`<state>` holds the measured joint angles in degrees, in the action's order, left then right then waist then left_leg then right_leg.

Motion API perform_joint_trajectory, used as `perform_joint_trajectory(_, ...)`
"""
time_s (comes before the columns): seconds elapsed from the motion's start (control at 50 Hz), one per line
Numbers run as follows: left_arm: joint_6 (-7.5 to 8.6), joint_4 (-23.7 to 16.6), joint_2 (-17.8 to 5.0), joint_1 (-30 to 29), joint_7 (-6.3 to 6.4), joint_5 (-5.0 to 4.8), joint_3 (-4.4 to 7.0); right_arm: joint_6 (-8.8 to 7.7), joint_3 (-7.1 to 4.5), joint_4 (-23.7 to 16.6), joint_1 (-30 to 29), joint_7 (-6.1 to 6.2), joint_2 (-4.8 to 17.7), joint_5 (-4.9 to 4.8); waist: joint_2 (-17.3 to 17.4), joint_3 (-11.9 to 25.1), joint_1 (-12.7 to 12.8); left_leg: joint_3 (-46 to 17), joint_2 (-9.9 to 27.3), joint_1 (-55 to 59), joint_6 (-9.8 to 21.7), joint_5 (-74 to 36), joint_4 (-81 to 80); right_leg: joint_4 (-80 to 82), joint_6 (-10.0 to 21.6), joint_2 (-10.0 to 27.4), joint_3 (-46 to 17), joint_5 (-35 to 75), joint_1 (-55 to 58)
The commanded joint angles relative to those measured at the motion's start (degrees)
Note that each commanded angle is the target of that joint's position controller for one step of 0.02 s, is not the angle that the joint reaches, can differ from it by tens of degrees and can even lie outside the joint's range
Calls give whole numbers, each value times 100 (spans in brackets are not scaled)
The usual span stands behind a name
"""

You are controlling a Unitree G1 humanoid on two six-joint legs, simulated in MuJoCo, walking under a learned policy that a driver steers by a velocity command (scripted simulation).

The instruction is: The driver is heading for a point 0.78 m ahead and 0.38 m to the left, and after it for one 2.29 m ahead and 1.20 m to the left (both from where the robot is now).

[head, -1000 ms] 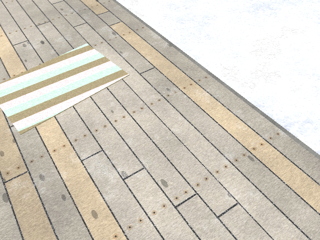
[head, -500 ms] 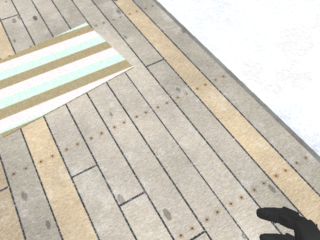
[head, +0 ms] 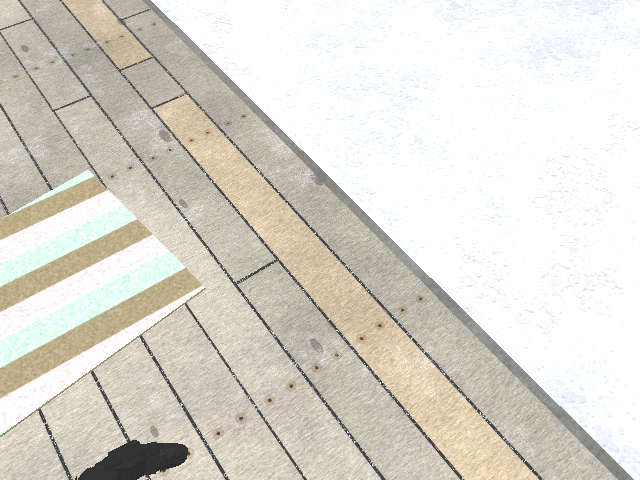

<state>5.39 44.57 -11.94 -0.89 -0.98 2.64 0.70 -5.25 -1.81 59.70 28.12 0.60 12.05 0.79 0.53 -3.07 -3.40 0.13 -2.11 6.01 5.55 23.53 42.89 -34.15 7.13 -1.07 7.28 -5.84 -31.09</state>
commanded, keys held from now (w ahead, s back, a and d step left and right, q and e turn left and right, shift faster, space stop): w+q+shift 1.00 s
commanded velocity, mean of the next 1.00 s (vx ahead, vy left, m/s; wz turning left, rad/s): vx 1.00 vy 0.00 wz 0.83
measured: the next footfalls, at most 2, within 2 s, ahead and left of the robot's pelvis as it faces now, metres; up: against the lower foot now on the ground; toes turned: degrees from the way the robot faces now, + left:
left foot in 0.42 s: +0.59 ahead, +0.09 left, +0.00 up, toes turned +22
right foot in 0.84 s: +1.05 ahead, +0.16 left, +0.00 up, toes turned +45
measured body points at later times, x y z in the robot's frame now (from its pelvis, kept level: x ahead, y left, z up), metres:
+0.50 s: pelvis +0.48 +0.06 -0.01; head +0.50 +0.06 +0.44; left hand +0.46 +0.32 -0.14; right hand +0.66 -0.18 -0.14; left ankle +0.55 +0.08 -0.71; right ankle +0.30 -0.12 -0.56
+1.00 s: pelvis +0.90 +0.21 +0.02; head +0.92 +0.24 +0.47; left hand +0.76 +0.48 -0.08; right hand +1.22 +0.11 -0.07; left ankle +0.77 +0.21 -0.60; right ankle +1.02 +0.13 -0.71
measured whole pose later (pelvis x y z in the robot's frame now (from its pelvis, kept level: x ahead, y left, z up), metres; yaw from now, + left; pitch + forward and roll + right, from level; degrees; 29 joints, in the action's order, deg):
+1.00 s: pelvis +0.90 +0.21 +0.02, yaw +50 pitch +2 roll -3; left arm 4.2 42.5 -17.5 14.6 0.7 3.0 3.0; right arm -1.5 -4.6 42.6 12.7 -2.1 21.6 1.5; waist 2.8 -1.4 -0.3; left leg -2.5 -1.0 -28.1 6.1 17.0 76.1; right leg -28.8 -1.7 1.2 5.0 -13.9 -16.6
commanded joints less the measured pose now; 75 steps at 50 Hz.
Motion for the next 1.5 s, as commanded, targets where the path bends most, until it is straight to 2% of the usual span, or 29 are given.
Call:
perform_joint_trajectory(0.02, -28, 389, -1225, 2240, 7, 74, 530, -110, -112, -695, -41, 59, 726, -278, -622, 1911, 863, -574, 330, -4494, 336, -579, 4295, 1874, 564, 2323, -4575, -3180, 5121)
perform_joint_trajectory(0.06, 97, 521, -659, 1747, -23, 71, 392, -53, -133, -772, -659, -25, 623, -198, 229, 540, 593, -533, 711, -4260, 297, -1193, 3639, 2220, 259, 1996, -2883, -1706, 3296)
perform_joint_trajectory(0.1, 171, 790, -391, 1899, 24, -42, 303, 169, -100, -820, -545, -165, 285, 19, -188, 218, 250, -521, 930, -3912, 211, -1294, 3364, 2387, -121, 1633, -1750, -1041, 2475)
perform_joint_trajectory(0.16, 288, 925, -388, 1982, 8, -218, 293, 388, -106, -1165, -1193, -289, 215, 34, -287, -177, 150, -258, 1101, -4494, 69, -1595, 3116, 2617, -482, 1419, -588, -12, 2251)
perform_joint_trajectory(0.32, 302, 949, -856, 2435, 228, -206, 267, 324, 10, -1798, -2590, -452, 412, 9, -361, -471, 144, 1320, 203, -3898, 425, -3026, 78, 2363, -875, 1030, 1141, 5246, 3071)
perform_joint_trajectory(0.38, 64, 681, -1466, 2076, 436, -149, 437, 362, -194, -1406, -1013, -401, 976, -30, -821, 558, -809, 1340, -323, -2053, 668, -2387, -64, 305, -812, 1402, 1021, 7323, 3438)
perform_joint_trajectory(0.42, -120, 442, -1571, 1364, 348, -106, 543, 398, -522, -810, 1008, -212, 1462, -84, -380, 1224, -1749, 445, -163, 104, 1173, -1635, -600, -3480, -588, 1121, 789, 4826, 2231)
perform_joint_trajectory(0.44, -63, 223, -665, 1036, 168, -53, 317, 435, -575, -788, 316, -125, 1559, -162, 1056, 357, -1099, -585, 237, 50, 1302, -1748, -739, -5557, -577, -28, 546, -1363, 400)
perform_joint_trajectory(0.46, 75, -473, -383, 1605, 144, -141, 205, 472, -636, -1036, -173, -167, 2073, 50, 1366, 1121, -145, -3404, 1108, 1254, 2405, -2014, -1315, -6639, -816, -311, -568, -2331, -1437)
perform_joint_trajectory(0.48, 249, -645, -516, 1467, 125, -105, 117, 474, -644, -1198, -292, -113, 1921, 128, 689, 1398, -232, -4904, 1704, 1441, 2537, -20, -2723, -6310, -739, -59, -1283, -2074, -2125)
perform_joint_trajectory(0.5, 296, -542, -851, 1104, 115, -70, 174, 452, -545, -1159, -417, -80, 1388, 121, -616, 547, -117, -4504, 1526, 445, 2034, 517, -3157, -5640, -692, 263, -1306, -1662, -1989)
perform_joint_trajectory(0.58, -76, -617, -705, 1031, 65, 201, 67, 101, -372, -1245, -826, 11, 1121, -45, -854, -120, 623, -2942, 702, -2052, 1629, -1152, -3199, -4013, -1087, 825, -1199, -1490, -813)
perform_joint_trajectory(0.64, -143, -1149, -573, -24, -19, 108, -61, -26, -417, -1294, -595, -10, 1286, -72, -502, -392, 320, -2285, 231, -2749, 1438, -2507, -3320, -2192, -1228, 847, -805, -552, -363)
perform_joint_trajectory(0.76, -100, -1562, -595, -592, 20, -100, -113, 44, -546, -1308, -227, -109, 1465, -127, 266, 192, -199, -2159, 106, -1463, 710, -4763, -2583, 237, -852, 130, -631, 990, 741)
perform_joint_trajectory(0.8, -55, -1382, -1090, 245, 136, -126, 88, 13, -597, -1400, -444, -94, 1690, -85, 324, 844, 257, -2296, 134, -1149, 425, -5835, -1414, 458, -751, -111, -796, 500, 1954)
perform_joint_trajectory(0.84, -19, -838, -1700, 2608, 323, -98, 390, -67, -575, -1651, -1200, -141, 1650, -25, 216, 1944, 1596, -2058, -133, -2229, 259, -4815, 1242, 195, -596, 525, -1208, -654, 4481)
perform_joint_trajectory(0.86, -9, -677, -1985, 3286, 382, 158, 476, -95, -296, -1900, -1123, -113, 578, -86, -1236, 2430, 1473, -1450, -640, -3800, 235, 240, 3138, 490, -384, 2204, -3093, -2250, 5801)
perform_joint_trajectory(0.88, -28, -774, -2171, 2546, 270, 173, 549, -34, -183, -2212, -481, -78, 689, -303, -2515, 2904, 706, -994, -562, -4778, 186, 423, 4018, 1701, 107, 2986, -6015, -3236, 5764)
perform_joint_trajectory(0.9, -74, -973, -1402, 1768, 218, 128, 447, 105, -220, -1965, -899, -31, 1083, -107, -1195, 1846, 707, -813, -31, -5065, 175, -323, 4057, 1921, 88, 2555, -5242, -4134, 4780)
perform_joint_trajectory(0.94, -126, -658, -881, 1936, 154, 81, 313, 209, -246, -1980, -1664, -204, 1082, 119, -13, 596, 814, -620, 384, -4788, 80, -713, 3470, 1827, -232, 1879, -2950, -1804, 3329)
perform_joint_trajectory(1.0, 36, -214, -771, 2096, 105, -54, 274, 444, -111, -2422, -1822, -437, 713, 144, -680, 361, 401, -563, 765, -5046, -11, -792, 3538, 2259, -159, 1918, -2284, -1451, 2666)
perform_joint_trajectory(1.18, 222, 297, -1130, 2656, 60, -56, 302, 438, 143, -3128, -3436, -659, 570, 154, -193, -653, 430, 526, 492, -4335, 309, -2236, 504, 3074, -457, 1423, 584, 2188, 2385)
perform_joint_trajectory(1.26, -11, 437, -1977, 2790, 187, -100, 400, 341, -67, -2593, -2006, -440, 1104, 246, -770, 428, -476, 691, -456, -1975, 654, -994, -322, 814, -173, 1794, 545, 6540, 3211)
perform_joint_trajectory(1.28, -85, 401, -2030, 2579, 205, -163, 395, 308, -190, -2203, -759, -338, 1288, 248, -727, 999, -1149, 415, -365, -464, 749, -1251, -992, -803, -158, 1667, 540, 6121, 2664)
perform_joint_trajectory(1.3, -94, 264, -1467, 2764, 145, -154, 288, 297, -345, -1991, -249, -214, 1774, 354, -119, 1712, -1029, -816, 765, 1100, 741, -241, -856, -2972, -185, 1170, 270, 2266, 1335)
perform_joint_trajectory(1.32, -62, -94, -744, 3415, 21, -423, 133, 262, -439, -2186, -516, -158, 2239, 371, 1267, 2888, -255, -4046, 2759, 2519, 1165, 604, -1651, -5241, -346, 221, -575, -2267, -621)
perform_joint_trajectory(1.34, -34, -272, -1334, 2343, 84, -384, 265, 263, -470, -2170, -363, -102, 1998, 277, 161, 2650, -724, -4042, 2479, 1826, 882, 416, -2360, -5512, -227, 261, -1252, -1544, -1069)
perform_joint_trajectory(1.38, -45, -211, -958, 2178, 50, -340, 191, 86, -316, -1812, -868, -86, 1371, 227, -158, 650, -56, -2402, 2068, -257, 640, -639, -2664, -4611, -250, 746, -1104, -911, -1087)
perform_joint_trajectory(1.5, -514, -74, -533, 1873, -208, -184, 206, -278, -155, -1441, -973, -134, 762, -19, 315, -233, 488, -21, 1358, -1556, -64, -2215, -3664, -3541, -391, 1055, -980, -91, -937)
Keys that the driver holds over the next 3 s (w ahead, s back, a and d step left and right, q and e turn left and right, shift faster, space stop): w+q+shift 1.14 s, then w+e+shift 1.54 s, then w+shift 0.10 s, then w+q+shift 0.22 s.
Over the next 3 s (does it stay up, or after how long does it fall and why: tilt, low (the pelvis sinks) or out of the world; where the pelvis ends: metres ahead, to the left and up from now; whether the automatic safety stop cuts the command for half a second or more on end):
stays up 2.28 1.20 0.01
